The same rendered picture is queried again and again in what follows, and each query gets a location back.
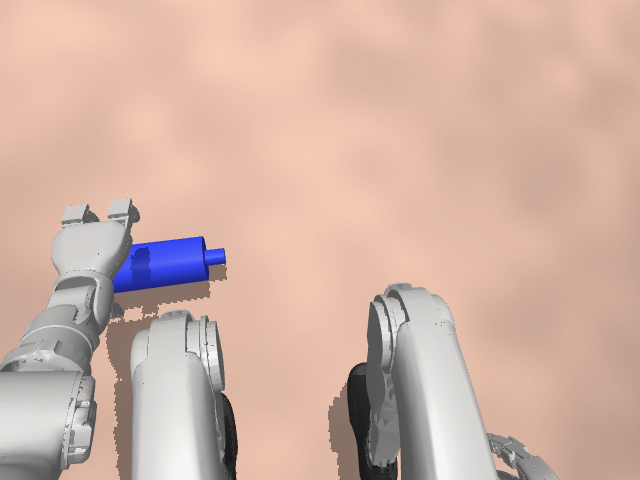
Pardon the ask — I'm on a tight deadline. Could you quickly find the bottle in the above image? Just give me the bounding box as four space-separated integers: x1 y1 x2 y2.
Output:
112 236 226 293

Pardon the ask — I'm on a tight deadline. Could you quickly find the left robot foot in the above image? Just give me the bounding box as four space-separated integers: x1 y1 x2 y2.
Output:
221 392 238 480

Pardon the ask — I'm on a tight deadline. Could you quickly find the left robot hand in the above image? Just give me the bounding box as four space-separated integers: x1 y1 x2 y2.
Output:
51 198 140 318

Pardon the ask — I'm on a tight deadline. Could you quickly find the right robot foot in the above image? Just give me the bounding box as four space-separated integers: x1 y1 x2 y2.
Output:
347 362 398 480

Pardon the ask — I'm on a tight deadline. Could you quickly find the right robot hand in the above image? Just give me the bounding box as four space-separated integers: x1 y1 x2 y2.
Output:
486 433 560 480

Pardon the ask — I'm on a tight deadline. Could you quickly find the left robot arm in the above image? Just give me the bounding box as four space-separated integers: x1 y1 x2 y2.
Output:
0 270 114 480

